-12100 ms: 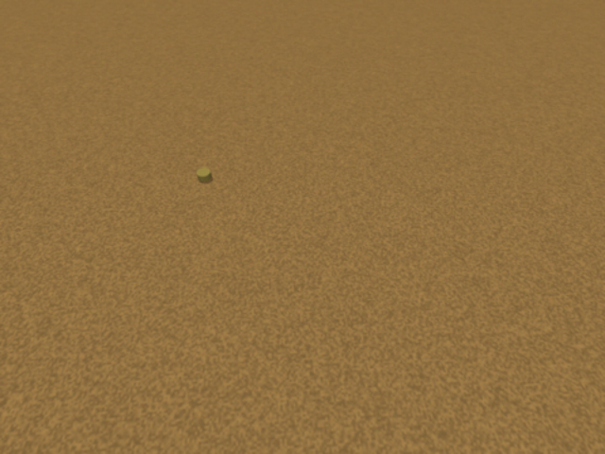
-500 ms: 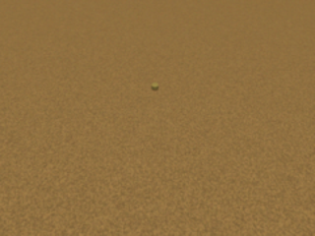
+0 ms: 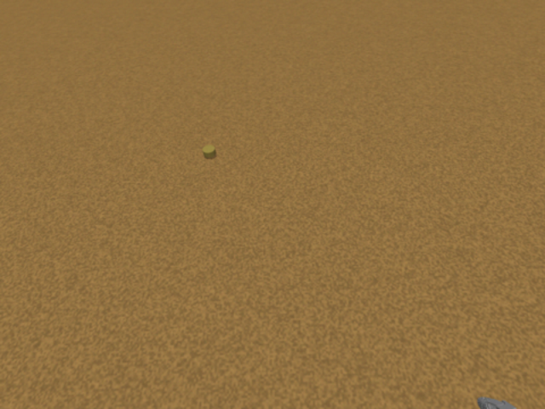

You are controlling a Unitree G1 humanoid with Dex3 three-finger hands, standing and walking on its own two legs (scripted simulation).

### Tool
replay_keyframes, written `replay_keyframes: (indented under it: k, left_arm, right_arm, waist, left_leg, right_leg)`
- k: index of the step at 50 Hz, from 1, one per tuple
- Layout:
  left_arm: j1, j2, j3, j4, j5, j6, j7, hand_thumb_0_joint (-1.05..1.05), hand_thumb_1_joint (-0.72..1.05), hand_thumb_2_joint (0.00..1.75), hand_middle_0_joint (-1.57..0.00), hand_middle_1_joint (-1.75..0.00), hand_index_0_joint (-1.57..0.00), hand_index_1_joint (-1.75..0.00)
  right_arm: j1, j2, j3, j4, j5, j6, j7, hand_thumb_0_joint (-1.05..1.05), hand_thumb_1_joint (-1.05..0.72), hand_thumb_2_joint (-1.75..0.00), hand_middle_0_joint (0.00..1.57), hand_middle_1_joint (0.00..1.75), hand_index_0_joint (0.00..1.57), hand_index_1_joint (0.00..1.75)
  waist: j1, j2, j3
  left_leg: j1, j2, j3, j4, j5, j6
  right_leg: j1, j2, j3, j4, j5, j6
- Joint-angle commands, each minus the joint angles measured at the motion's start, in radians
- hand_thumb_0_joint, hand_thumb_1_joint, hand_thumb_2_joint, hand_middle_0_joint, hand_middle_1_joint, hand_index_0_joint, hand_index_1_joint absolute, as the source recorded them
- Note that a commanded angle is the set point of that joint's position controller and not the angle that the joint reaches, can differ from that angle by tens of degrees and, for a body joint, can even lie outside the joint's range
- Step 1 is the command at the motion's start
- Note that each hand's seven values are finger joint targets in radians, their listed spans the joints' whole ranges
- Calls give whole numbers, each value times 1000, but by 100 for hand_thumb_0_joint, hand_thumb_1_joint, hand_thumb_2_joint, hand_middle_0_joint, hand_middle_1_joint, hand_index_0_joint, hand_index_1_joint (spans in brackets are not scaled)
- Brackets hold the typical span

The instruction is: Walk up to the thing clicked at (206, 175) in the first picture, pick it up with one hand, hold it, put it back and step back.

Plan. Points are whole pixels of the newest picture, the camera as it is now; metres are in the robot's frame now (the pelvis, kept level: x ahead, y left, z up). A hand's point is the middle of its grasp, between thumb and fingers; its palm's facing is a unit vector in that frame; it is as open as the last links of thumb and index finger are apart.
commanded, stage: walk up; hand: left
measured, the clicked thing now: (209, 151) +1.58 +0.34 -0.75
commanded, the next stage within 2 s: none
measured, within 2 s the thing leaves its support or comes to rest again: neither
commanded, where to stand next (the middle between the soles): +1.27 +0.70 m, yaw -83 degrees
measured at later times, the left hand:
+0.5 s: hand (103, 320) +0.33 +0.32 -0.13, palm faces -0.32 -0.80 -0.51, open 7.4 cm
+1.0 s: hand (153, 156) +0.80 +0.32 -0.13, palm faces -0.56 -0.60 -0.58, open 7.4 cm
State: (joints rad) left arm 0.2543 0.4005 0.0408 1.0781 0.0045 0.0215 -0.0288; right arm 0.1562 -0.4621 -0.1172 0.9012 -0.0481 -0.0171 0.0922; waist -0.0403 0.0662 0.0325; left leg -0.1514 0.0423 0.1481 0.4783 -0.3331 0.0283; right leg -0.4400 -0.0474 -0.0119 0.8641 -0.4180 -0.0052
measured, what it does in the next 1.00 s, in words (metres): walks ahead, turning right: right foot, then left foot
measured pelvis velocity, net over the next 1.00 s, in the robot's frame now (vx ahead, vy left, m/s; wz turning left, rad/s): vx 0.53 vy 0.13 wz -0.64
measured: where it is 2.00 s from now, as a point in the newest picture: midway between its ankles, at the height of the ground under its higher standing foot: (197, 235)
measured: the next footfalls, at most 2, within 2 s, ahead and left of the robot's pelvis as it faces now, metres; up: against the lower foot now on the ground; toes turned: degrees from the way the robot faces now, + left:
right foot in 0.14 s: +0.13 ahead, -0.16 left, +0.00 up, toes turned -16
left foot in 0.56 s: +0.53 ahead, +0.15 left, +0.00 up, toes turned -21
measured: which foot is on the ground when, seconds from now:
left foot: down 0.00-0.16, up 0.18-0.54, down 0.56-1.00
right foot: up 0.00-0.12, down 0.14-0.58, up 0.60-0.98, down 1.00-1.00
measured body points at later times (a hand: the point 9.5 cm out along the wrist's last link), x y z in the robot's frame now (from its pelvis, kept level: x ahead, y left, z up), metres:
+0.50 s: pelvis +0.25 +0.04 -0.02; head +0.25 -0.01 +0.43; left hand +0.35 +0.36 -0.10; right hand +0.29 -0.32 -0.12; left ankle +0.48 +0.16 -0.69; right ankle +0.09 -0.14 -0.74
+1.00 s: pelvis +0.53 +0.13 -0.03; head +0.52 +0.09 +0.42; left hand +0.83 +0.35 -0.09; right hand +0.34 -0.14 -0.15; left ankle +0.50 +0.17 -0.73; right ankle +0.55 +0.02 -0.74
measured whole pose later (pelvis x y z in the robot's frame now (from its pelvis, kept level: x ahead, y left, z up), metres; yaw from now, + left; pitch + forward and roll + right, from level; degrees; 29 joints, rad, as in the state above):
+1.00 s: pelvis +0.53 +0.13 -0.03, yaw -37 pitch -1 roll +1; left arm 0.29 0.46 0.06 0.87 -0.02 -0.04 0.07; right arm 0.36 -0.44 -0.12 0.70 -0.07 0.06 0.08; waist -0.14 0.07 0.06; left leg -0.22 -0.05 0.31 0.69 -0.46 0.10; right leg -0.45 -0.05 -0.17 0.68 -0.23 -0.06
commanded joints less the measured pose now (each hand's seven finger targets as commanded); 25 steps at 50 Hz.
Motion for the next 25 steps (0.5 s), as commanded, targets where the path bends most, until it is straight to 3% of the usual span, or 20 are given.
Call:
replay_keyframes:
  k: [1, 2, 4, 5, 6, 7, 8, 9, 10, 11, 12, 13, 14, 15, 17, 20, 23, 25]
  left_arm:
    - [-26, 275, 72, -122, -23, -57, -22, 0, 90, 90, -20, -30, -20, -30]
    - [-1, 268, 70, -114, -21, -57, -21, 0, 90, 90, -20, -30, -20, -30]
    - [10, 252, 68, -122, -17, -69, -18, 0, 90, 90, -20, -30, -20, -30]
    - [42, 250, 70, -115, -18, -74, -12, 0, 90, 90, -20, -30, -20, -30]
    - [164, 265, 80, -84, -17, -81, 2, 0, 90, 90, -20, -30, -20, -30]
    - [336, 331, 105, -43, -11, -90, 23, 0, 90, 90, -20, -30, -20, -30]
    - [429, 401, 128, -47, -3, -87, 48, 0, 90, 90, -20, -30, -20, -30]
    - [329, 412, 127, -99, -6, -83, 63, 0, 90, 90, -20, -30, -20, -30]
    - [236, 439, 119, -141, -10, -89, 72, 0, 90, 90, -20, -30, -20, -30]
    - [155, 428, 109, -171, -11, -96, 79, 0, 90, 90, -20, -30, -20, -30]
    - [104, 399, 100, -193, -13, -104, 85, 0, 90, 90, -20, -30, -20, -30]
    - [66, 381, 97, -215, -17, -112, 91, 0, 90, 90, -20, -30, -20, -30]
    - [68, 368, 98, -217, -23, -119, 93, 0, 90, 90, -20, -30, -20, -30]
    - [63, 361, 94, -221, -24, -127, 92, 0, 90, 90, -20, -30, -20, -30]
    - [65, 354, 91, -231, -23, -144, 87, 0, 90, 90, -20, -30, -20, -30]
    - [35, 399, 101, -255, -9, -157, 95, 0, 90, 90, -20, -30, -20, -30]
    - [60, 399, 108, -265, 1, -158, 104, 0, 90, 90, -20, -30, -20, -30]
    - [30, 396, 111, -273, 11, -149, 110, 0, 90, 90, -20, -30, -20, -30]
  right_arm:
    - [-173, -233, -53, -127, -8, -28, 11, 0, -90, -90, 20, 30, 20, 30]
    - [-185, -224, -53, -135, -13, -26, 16, 0, -90, -90, 20, 30, 20, 30]
    - [-155, -219, -50, -141, -18, -18, 25, 0, -90, -90, 20, 30, 20, 30]
    - [-162, -219, -46, -147, -21, -10, 26, 0, -90, -90, 20, 30, 20, 30]
    - [-178, -216, -42, -160, -28, 1, 23, 0, -90, -90, 20, 30, 20, 30]
    - [-186, -179, -27, -184, -26, 6, 24, 0, -90, -90, 20, 30, 20, 30]
    - [-195, -127, -3, -221, -24, 4, 33, 0, -90, -90, 20, 30, 20, 30]
    - [-157, -131, 6, -241, -12, 10, 45, 0, -90, -90, 20, 30, 20, 30]
    - [-187, -196, -12, -253, -4, 6, 52, 0, -90, -90, 20, 30, 20, 30]
    - [-245, -231, -18, -247, -2, 0, 54, 0, -90, -90, 20, 30, 20, 30]
    - [-248, -243, -22, -237, 5, 2, 57, 0, -90, -90, 20, 30, 20, 30]
    - [-187, -238, -20, -222, 9, 6, 55, 0, -90, -90, 20, 30, 20, 30]
    - [-127, -222, -13, -205, 9, 9, 52, 0, -90, -90, 20, 30, 20, 30]
    - [-100, -216, -13, -204, 2, 15, 53, 0, -90, -90, 20, 30, 20, 30]
    - [-96, -210, -18, -218, -7, 28, 62, 0, -90, -90, 20, 30, 20, 30]
    - [-105, -223, -32, -249, -14, 52, 82, 0, -90, -90, 20, 30, 20, 30]
    - [-133, -204, -34, -274, -10, 53, 87, 0, -90, -90, 20, 30, 20, 30]
    - [-84, -193, -43, -275, -1, 44, 85, 0, -90, -90, 20, 30, 20, 30]
  waist:
    - [57, 101, -18]
    - [58, 86, -15]
    - [52, 57, 3]
    - [75, 16, -2]
    - [137, -71, -40]
    - [217, -227, -81]
    - [248, -386, -20]
    - [177, -325, 15]
    - [142, -260, 3]
    - [114, -156, 74]
    - [84, -127, 96]
    - [52, -121, 76]
    - [33, -124, 66]
    - [20, -146, 69]
    - [17, -172, 102]
    - [-8, -214, 121]
    - [-6, -194, 85]
    - [-42, -197, 11]
  left_leg:
    - [80, 274, -223, -285, -274, 150]
    - [123, 238, -148, -244, -201, 139]
    - [69, 203, -54, -147, -157, 132]
    - [-36, 167, 6, -62, -145, 115]
    - [-146, 110, 73, 152, -26, 92]
    - [-371, 54, 76, 479, -34, 54]
    - [-681, -36, 10, 689, -340, -1]
    - [-764, -18, -163, 770, -300, -37]
    - [-739, -1, -271, 766, -250, -37]
    - [-745, 64, -315, 761, -190, -43]
    - [-716, 90, -328, 734, -135, -41]
    - [-681, 104, -322, 683, -79, -36]
    - [-656, 95, -306, 632, -31, -34]
    - [-599, 84, -284, 585, 7, -36]
    - [-500, 65, -233, 508, 87, -44]
    - [-445, 80, -219, 485, 221, -60]
    - [-334, 92, -203, 363, 259, -66]
    - [-147, 82, -167, 263, 245, -46]
  right_leg:
    - [-66, -110, -38, -29, 26, -18]
    - [-59, -101, -77, -61, 74, -16]
    - [48, -89, -129, -164, 117, -15]
    - [185, -69, -146, -231, 137, -22]
    - [371, -29, -163, -318, 146, -36]
    - [608, -22, -49, -356, 38, -72]
    - [710, -169, 279, -470, -192, -126]
    - [612, -312, 646, -641, -460, -161]
    - [511, -413, 897, -764, -575, -262]
    - [434, -410, 847, -763, -509, -283]
    - [395, -363, 726, -739, -404, -261]
    - [411, -316, 563, -691, -276, -218]
    - [412, -268, 454, -637, -120, -178]
    - [342, -227, 378, -622, -9, -161]
    - [191, -162, 275, -639, 47, -146]
    - [61, -135, 226, -669, -35, -145]
    - [46, -114, 155, -613, 133, -129]
    - [40, -125, 113, -517, 357, -115]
